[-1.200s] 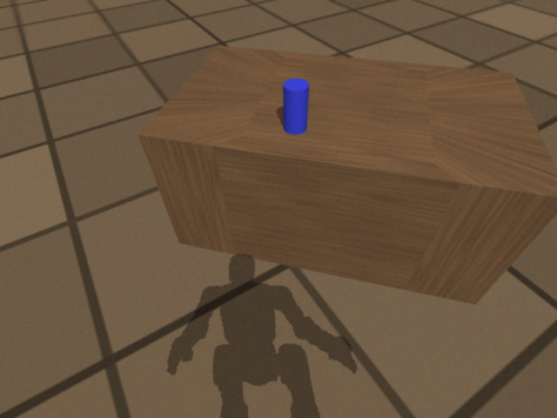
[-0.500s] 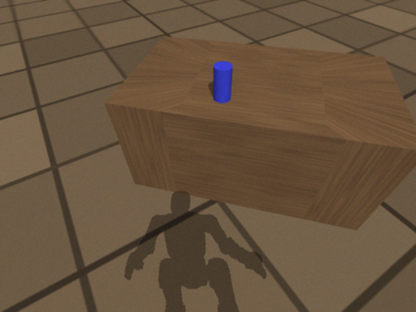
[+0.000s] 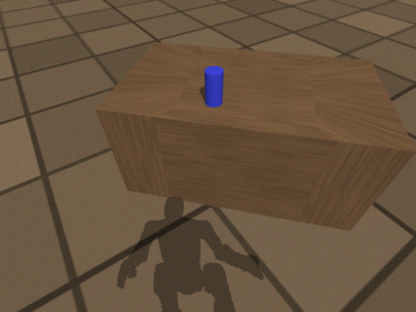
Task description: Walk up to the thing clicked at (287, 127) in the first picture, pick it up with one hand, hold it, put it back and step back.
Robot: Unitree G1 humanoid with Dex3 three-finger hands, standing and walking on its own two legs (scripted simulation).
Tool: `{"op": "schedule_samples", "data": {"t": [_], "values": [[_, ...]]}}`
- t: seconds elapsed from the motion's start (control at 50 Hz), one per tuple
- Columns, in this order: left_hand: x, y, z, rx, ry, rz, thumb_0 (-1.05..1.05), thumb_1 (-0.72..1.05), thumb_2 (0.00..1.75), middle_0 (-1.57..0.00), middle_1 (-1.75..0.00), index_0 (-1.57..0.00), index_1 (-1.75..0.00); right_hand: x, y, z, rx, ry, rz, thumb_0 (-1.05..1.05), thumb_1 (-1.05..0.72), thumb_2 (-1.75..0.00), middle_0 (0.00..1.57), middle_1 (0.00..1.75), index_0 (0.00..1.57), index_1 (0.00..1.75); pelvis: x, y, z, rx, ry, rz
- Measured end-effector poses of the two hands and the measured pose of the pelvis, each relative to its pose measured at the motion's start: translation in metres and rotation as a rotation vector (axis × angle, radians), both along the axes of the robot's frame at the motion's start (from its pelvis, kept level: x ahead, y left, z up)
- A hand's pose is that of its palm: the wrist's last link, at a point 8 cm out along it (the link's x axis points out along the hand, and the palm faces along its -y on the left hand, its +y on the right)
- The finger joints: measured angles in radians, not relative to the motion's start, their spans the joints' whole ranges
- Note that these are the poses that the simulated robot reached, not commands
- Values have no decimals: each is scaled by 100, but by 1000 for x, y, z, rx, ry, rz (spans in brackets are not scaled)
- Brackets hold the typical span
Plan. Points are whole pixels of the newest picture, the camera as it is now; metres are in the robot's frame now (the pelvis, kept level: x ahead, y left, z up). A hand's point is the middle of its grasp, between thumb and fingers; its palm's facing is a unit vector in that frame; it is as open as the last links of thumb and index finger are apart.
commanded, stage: walk up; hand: left
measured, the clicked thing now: (213, 87) +1.01 -0.01 -0.10
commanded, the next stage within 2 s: none
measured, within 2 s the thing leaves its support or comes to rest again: neither
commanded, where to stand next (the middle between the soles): +0.51 -0.11 m, yaw -12 degrees
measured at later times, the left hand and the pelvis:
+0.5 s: hand out of the picture +0.17 +0.17 -0.14, palm faces -0.10 -0.92 -0.38, open 7.4 cm; pelvis +0.13 -0.10 -0.01, yaw -8 degrees
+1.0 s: hand (157, 195) +0.48 +0.17 -0.14, palm faces -0.23 -0.90 -0.38, open 7.4 cm; pelvis +0.33 -0.09 -0.01, yaw -11 degrees
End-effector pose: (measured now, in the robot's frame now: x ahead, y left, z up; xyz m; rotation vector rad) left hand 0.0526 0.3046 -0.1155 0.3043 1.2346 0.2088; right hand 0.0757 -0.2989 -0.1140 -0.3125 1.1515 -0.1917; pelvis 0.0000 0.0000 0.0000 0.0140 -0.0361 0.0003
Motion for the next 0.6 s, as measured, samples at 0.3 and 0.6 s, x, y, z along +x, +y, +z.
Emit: {"op": "schedule_samples", "data": {"t": [0.3,0.6], "values": [[88,-49,8,106,-53,-95,0,91,90,-20,-30,-20,-30,0,-120,-36,-51,87,-126,1,-90,-90,20,30,20,30,72,-78,-31,-15,-45,-83],[161,-96,10,23,-6,-123,0,90,90,-21,-30,-21,-30,122,-122,0,-6,21,-76,0,-91,-90,20,30,20,30,171,-99,-7,-31,-1,-149]]}}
